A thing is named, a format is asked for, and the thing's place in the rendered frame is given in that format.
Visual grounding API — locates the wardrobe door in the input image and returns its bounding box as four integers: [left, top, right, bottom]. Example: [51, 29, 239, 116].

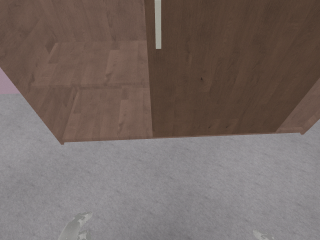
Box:
[279, 78, 320, 128]
[144, 0, 320, 138]

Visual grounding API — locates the left robot hand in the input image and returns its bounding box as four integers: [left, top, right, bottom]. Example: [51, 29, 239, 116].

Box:
[58, 211, 94, 240]

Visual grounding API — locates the right robot hand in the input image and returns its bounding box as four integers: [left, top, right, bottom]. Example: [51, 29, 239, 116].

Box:
[253, 229, 274, 240]

